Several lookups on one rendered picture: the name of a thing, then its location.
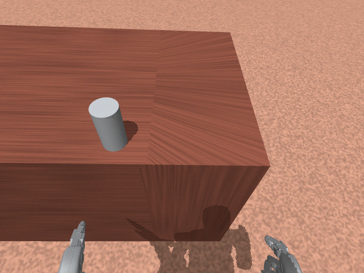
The can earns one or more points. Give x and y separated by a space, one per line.
107 119

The left robot hand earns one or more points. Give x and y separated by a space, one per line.
73 256

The right robot hand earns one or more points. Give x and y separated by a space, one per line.
287 263

